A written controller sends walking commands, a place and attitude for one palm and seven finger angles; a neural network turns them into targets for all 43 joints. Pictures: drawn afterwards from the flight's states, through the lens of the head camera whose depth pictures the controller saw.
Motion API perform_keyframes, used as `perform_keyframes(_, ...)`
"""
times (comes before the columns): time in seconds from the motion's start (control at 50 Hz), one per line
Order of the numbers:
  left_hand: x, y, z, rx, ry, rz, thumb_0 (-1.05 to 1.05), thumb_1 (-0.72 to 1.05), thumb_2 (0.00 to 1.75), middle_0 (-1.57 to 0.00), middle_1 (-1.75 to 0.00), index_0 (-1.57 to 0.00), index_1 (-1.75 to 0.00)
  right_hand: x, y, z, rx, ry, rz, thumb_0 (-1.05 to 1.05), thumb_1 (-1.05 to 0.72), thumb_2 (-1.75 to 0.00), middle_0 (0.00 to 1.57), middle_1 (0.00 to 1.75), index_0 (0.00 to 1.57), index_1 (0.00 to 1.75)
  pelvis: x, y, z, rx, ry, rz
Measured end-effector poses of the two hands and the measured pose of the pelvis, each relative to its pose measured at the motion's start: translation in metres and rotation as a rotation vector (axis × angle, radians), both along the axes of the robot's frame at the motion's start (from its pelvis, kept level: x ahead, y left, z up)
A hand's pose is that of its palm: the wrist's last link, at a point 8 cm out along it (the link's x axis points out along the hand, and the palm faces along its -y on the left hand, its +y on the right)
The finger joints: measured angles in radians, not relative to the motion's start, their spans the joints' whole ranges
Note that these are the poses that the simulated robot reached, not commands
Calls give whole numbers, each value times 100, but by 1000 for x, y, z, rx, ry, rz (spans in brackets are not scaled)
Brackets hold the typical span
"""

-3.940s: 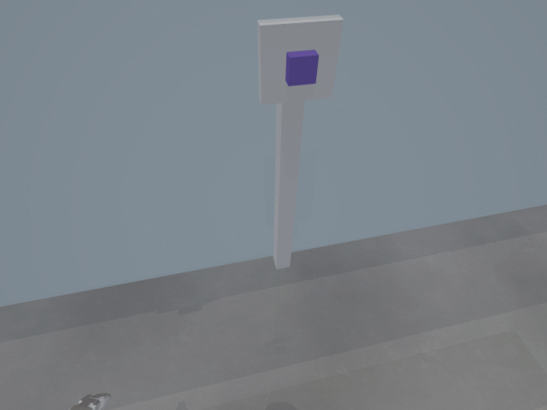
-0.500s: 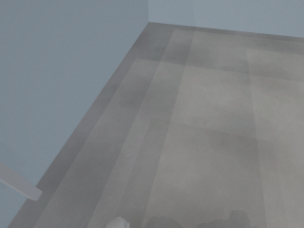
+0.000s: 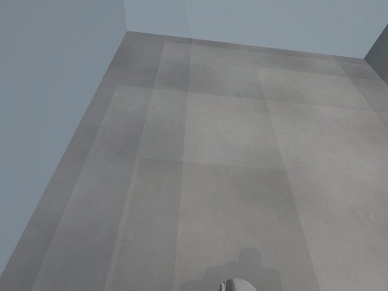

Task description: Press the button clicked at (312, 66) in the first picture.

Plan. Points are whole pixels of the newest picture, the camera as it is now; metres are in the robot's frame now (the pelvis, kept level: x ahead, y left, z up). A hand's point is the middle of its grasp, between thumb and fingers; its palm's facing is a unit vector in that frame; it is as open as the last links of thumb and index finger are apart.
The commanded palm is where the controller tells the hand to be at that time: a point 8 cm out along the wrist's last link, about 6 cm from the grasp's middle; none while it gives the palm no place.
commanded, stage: walk to a spot facing it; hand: left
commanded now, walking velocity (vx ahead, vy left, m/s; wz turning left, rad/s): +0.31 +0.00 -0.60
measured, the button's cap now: out of the picture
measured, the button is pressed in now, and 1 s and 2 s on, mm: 0 0 0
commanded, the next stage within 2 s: turn to face it in 0.52 s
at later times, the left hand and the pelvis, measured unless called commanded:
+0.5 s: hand (179, 209) +0.38 +0.06 -0.19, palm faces -0.31 -0.94 -0.13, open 7.4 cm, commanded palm none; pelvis +0.19 -0.05 -0.03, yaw -17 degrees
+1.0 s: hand (166, 198) +0.41 +0.11 -0.20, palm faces -0.18 -0.97 -0.16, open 7.4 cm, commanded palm none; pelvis +0.34 -0.05 -0.02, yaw -16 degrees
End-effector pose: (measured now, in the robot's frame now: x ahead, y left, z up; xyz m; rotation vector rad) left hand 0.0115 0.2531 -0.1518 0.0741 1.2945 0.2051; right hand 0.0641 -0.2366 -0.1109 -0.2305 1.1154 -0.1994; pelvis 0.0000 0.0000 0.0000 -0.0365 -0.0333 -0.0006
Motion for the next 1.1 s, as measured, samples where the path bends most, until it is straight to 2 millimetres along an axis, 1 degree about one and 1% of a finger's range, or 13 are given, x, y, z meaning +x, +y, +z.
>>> perform_keyframes(0.08,71,9,8,15,-71,-74,0,91,90,-20,-30,-20,-29,-31,0,-5,-3,99,-103,-1,-94,-89,20,30,20,30,26,9,1,11,6,-50)
perform_keyframes(0.18,148,-3,10,2,-107,-174,0,91,90,-19,-30,-19,-29,-66,16,-13,38,231,-218,-1,-92,-89,20,30,19,30,61,11,-1,19,9,-107)
perform_keyframes(0.32,255,-60,5,-51,-131,-342,0,91,90,-19,-30,-20,-29,-93,50,-20,140,416,-361,0,-91,-89,20,30,19,30,113,-3,-8,22,19,-180)
perform_keyframes(0.42,333,-116,-3,-79,-188,-450,0,91,90,-20,-30,-20,-30,-86,56,-27,212,522,-454,0,-91,-89,20,30,20,30,158,-28,-21,19,33,-242)
perform_keyframes(0.5,370,-140,-11,-65,-233,-463,0,91,90,-20,-30,-20,-30,-45,30,-44,233,506,-492,0,-90,-89,20,30,20,30,193,-54,-33,37,23,-292)
perform_keyframes(0.56,373,-138,-6,-31,-182,-457,0,91,90,-20,-30,-20,-30,20,-8,-47,189,358,-482,1,-90,-89,20,30,20,30,213,-64,-24,38,5,-322)
perform_keyframes(0.66,382,-113,16,73,-114,-465,-1,93,90,-20,-30,-21,-30,144,-69,-35,109,47,-428,0,-91,-89,20,30,19,30,242,-70,-10,50,15,-378)
perform_keyframes(0.72,388,-102,24,109,-81,-470,-1,93,90,-20,-30,-20,-30,202,-88,-24,85,-76,-394,0,-91,-89,20,30,19,30,259,-69,-5,52,23,-391)
perform_keyframes(0.78,394,-98,26,113,-68,-451,-1,92,90,-20,-30,-20,-30,241,-92,-18,84,-118,-357,0,-91,-89,19,30,19,30,278,-69,-3,47,23,-385)
perform_keyframes(0.86,401,-99,15,75,-63,-399,0,91,90,-20,-30,-20,-30,273,-81,-20,96,-83,-302,0,-91,-89,19,30,19,30,305,-66,-6,27,14,-348)
perform_keyframes(0.94,404,-99,-9,18,-41,-325,0,91,90,-20,-30,-20,-30,295,-62,-30,95,-16,-242,0,-91,-89,19,30,19,30,333,-60,-17,8,4,-293)
perform_keyframes(1.0,404,-97,-20,-7,-4,-292,0,91,90,-20,-30,-20,-30,300,-49,-33,95,25,-220,0,-91,-89,20,30,19,30,340,-54,-20,25,-7,-280)
perform_keyframes(1.1,408,-90,-13,-14,30,-285,0,91,90,-20,-30,-20,-30,290,-50,-25,60,68,-244,-1,-93,-89,20,30,20,30,340,-45,-13,18,5,-253)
